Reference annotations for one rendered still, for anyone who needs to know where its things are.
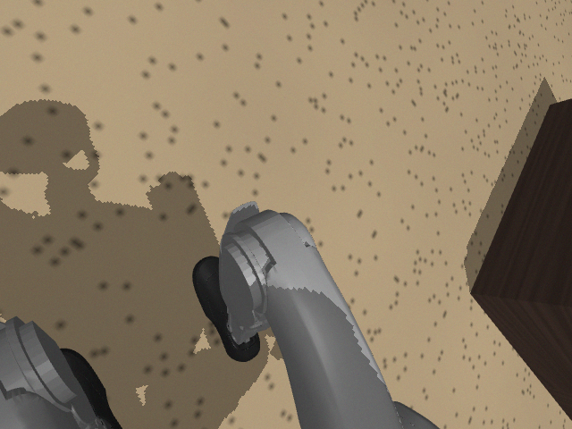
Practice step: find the right robot foot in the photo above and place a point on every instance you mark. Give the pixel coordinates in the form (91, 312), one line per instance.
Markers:
(206, 284)

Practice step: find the left robot foot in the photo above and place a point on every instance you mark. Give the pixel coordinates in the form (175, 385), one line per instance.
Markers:
(92, 386)

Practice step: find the right robot hand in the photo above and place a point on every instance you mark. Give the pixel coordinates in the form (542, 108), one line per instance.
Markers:
(410, 419)

